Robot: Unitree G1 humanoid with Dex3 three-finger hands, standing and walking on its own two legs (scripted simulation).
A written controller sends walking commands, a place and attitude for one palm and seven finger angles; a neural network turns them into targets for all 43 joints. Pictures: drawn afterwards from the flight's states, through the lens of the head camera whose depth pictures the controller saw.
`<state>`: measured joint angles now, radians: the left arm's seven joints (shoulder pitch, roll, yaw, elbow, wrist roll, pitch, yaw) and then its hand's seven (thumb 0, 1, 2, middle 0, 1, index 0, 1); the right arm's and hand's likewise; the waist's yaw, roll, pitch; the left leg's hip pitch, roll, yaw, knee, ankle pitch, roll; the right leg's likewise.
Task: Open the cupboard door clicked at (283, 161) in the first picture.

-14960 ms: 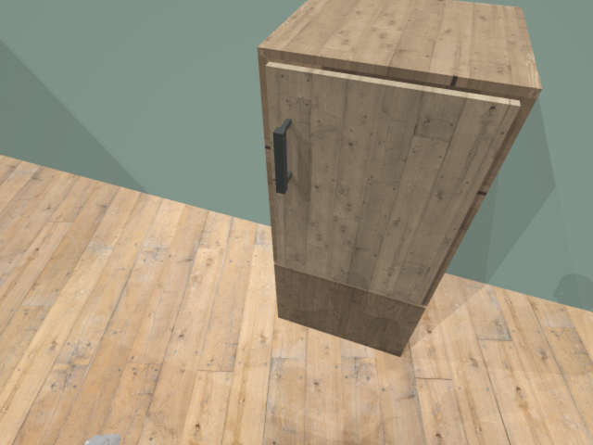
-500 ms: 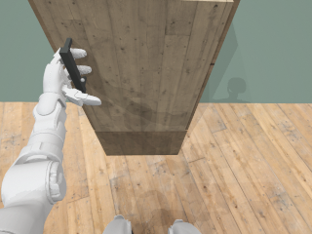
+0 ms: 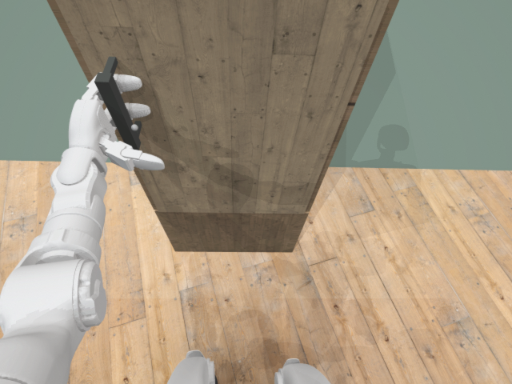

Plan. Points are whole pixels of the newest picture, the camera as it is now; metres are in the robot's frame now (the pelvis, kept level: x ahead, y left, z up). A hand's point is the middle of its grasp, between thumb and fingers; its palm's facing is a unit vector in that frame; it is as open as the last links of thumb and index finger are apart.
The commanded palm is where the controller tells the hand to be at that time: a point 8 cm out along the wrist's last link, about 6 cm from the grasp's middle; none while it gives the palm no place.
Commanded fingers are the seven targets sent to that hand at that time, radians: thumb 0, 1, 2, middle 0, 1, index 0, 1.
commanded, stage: close the thumb around the handle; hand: left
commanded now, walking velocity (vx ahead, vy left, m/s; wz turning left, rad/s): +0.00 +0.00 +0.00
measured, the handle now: (123, 107) +0.54 +0.19 +0.09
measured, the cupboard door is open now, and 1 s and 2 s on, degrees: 0 2 42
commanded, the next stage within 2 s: pull the door open along its arc in 0.68 s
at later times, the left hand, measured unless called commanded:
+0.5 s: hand (130, 124) +0.49 +0.17 +0.09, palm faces -0.05 -1.00 +0.00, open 7.0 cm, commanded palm +0.47 +0.22 +0.09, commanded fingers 0.00 0.90 0.90 -0.40 -1.35 -0.40 -1.35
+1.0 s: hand (135, 132) +0.48 +0.16 +0.09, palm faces -0.06 -1.00 +0.00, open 5.2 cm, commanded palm +0.43 +0.22 +0.09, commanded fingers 0.00 0.90 0.90 -0.40 -1.35 -0.40 -1.35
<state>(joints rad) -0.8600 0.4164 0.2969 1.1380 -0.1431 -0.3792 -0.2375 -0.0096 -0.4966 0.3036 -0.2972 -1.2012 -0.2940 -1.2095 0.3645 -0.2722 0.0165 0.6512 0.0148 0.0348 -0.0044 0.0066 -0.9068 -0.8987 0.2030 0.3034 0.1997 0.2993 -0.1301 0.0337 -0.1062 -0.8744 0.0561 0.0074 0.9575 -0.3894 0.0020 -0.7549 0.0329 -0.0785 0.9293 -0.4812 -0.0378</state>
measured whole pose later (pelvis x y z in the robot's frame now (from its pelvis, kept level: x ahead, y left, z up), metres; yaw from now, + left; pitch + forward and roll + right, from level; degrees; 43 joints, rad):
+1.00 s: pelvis +0.01 +0.01 +0.00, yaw -2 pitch +17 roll -2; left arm -0.75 0.38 0.32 1.02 -0.15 -0.37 -0.23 0.01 0.81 0.84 -0.39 -1.35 -0.39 -1.35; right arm 0.39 -0.26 0.02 0.62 0.01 0.06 0.01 0.01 -0.91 -0.90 0.20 0.30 0.20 0.30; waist -0.13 0.04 -0.12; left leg -0.84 0.06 0.04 0.94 -0.40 0.02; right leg -0.73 0.03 -0.04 0.91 -0.47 -0.02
